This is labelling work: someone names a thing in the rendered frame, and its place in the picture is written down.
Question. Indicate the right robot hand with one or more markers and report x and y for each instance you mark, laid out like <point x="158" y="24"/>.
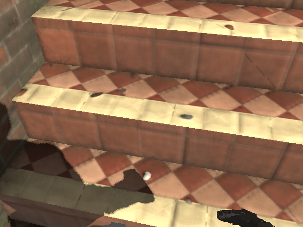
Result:
<point x="243" y="218"/>

